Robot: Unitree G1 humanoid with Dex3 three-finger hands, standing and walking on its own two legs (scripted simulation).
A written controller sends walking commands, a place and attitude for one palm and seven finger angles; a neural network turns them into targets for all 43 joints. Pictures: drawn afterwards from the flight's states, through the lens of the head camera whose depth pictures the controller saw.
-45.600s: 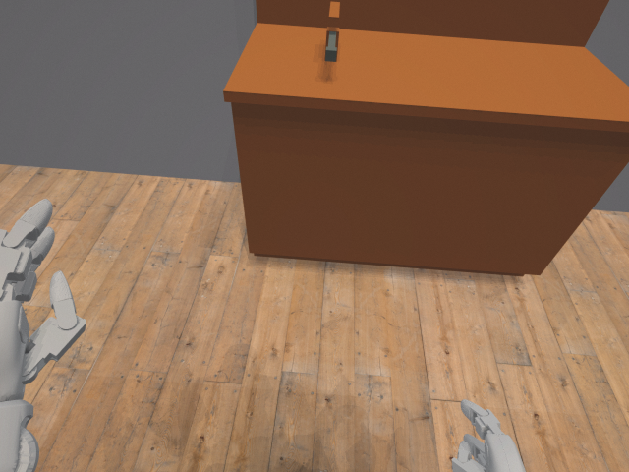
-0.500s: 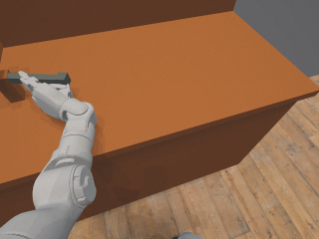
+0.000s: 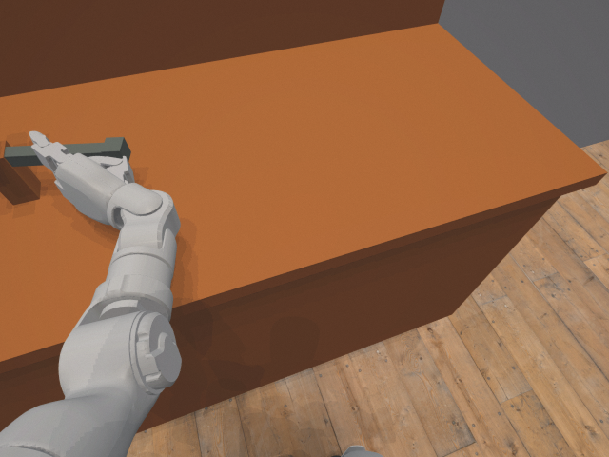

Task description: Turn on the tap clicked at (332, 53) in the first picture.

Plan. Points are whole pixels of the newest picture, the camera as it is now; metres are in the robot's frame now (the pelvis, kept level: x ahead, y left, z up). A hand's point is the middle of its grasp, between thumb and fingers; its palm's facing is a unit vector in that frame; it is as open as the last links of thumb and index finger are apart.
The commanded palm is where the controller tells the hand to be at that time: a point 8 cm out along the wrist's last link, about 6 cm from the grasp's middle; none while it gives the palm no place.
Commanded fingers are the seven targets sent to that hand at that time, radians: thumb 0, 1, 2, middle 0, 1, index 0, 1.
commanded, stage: lift the hand up off the lever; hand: left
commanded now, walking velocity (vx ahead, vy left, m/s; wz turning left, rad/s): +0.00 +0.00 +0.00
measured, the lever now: (116, 152) +0.51 +0.24 +0.10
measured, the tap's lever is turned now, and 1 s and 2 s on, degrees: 75 75 75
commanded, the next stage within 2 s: none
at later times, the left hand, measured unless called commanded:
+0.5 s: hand (120, 161) +0.47 +0.22 +0.12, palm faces +0.83 -0.55 -0.09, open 7.8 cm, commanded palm +0.42 +0.23 +0.14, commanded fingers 0.00 0.90 0.90 -0.15 -0.15 -0.15 -0.15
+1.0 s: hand (111, 153) +0.46 +0.22 +0.15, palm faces +0.83 -0.55 -0.11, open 7.8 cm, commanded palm +0.41 +0.23 +0.16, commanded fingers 0.00 0.90 0.90 -0.15 -0.15 -0.15 -0.15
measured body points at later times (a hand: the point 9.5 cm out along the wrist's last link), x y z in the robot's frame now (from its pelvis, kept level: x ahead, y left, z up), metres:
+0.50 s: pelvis +0.01 +0.00 +0.01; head +0.06 +0.00 +0.46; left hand +0.43 +0.25 +0.13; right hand +0.09 -0.25 -0.13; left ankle -0.04 +0.14 -0.71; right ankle +0.04 -0.10 -0.71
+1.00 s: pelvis +0.01 +0.00 +0.01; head +0.04 -0.01 +0.46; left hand +0.41 +0.24 +0.16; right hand +0.11 -0.25 -0.12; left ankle -0.04 +0.14 -0.71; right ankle +0.04 -0.10 -0.71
